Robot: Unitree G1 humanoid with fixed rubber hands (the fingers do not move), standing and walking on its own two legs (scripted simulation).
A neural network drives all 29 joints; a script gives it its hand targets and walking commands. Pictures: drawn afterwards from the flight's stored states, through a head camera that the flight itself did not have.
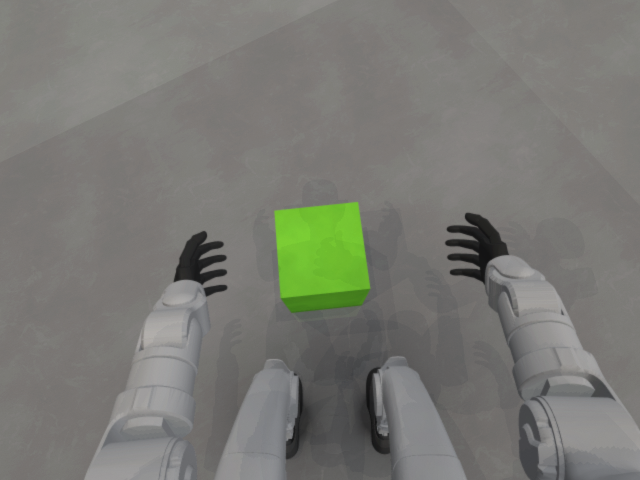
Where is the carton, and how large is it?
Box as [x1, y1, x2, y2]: [274, 202, 369, 312]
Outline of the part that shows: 357,202 274,211 280,296 291,312 360,305 362,303 369,289 369,282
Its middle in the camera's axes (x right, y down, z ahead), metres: +0.00 +0.05 +1.01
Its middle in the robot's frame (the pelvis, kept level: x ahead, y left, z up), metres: +0.49 +0.04 -0.56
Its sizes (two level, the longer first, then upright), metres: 0.210 0.200 0.250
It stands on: the floor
